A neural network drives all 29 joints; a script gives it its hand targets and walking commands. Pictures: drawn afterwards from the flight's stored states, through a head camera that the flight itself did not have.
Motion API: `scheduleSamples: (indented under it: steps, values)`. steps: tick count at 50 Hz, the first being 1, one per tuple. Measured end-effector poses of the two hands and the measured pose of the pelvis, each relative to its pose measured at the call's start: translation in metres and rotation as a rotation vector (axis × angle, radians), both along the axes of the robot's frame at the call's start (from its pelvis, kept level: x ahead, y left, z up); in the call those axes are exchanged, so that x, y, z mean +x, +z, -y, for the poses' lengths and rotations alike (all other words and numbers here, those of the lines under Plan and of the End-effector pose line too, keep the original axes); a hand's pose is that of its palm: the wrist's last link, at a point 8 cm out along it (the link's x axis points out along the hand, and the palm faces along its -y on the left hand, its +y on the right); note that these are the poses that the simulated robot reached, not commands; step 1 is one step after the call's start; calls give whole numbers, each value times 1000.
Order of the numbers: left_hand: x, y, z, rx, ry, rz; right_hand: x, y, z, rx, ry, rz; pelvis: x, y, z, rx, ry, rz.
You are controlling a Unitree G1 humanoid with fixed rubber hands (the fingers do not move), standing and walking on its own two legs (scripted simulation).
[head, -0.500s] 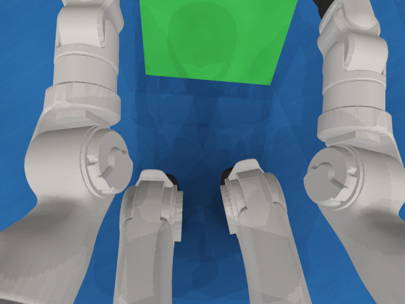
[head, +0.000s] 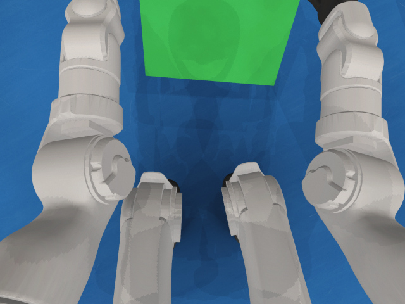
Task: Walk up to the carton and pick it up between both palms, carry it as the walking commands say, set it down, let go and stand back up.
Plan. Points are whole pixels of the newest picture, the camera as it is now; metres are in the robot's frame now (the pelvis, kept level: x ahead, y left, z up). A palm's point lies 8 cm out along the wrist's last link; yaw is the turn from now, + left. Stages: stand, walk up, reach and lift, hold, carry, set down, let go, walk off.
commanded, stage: set down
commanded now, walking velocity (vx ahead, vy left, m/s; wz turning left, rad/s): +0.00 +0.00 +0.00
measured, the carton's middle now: out of the picture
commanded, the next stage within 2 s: none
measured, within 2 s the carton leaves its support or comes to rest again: rests again in 1.48 s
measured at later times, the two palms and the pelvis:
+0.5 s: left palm out of the picture +0.58 +0.11 -0.15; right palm (328, 13) +0.53 -0.21 -0.15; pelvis +0.00 +0.00 -0.01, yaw +0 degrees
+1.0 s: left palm out of the picture +0.58 +0.11 -0.17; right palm (321, 19) +0.53 -0.21 -0.17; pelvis +0.00 +0.00 -0.02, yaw +0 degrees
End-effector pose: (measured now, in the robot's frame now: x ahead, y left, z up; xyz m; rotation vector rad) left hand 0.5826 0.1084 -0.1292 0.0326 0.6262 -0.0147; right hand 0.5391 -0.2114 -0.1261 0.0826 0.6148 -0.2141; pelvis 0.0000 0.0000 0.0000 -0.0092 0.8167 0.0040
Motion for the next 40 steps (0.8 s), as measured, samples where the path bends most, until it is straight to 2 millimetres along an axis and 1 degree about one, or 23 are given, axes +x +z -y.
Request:
scheduleSamples:
  steps: [10,17,40]
  values:
    - [-2,-5,-1,2,-5,-10,-5,-9,0,-7,12,-23,-4,-4,2,3,3,19]
    - [-4,-13,-1,-5,-16,-20,-7,-14,-1,-16,10,-33,-5,-7,2,-1,4,31]
    - [-3,-33,-2,-10,-20,-25,-8,-36,-1,-10,8,-50,1,-14,-3,-8,3,52]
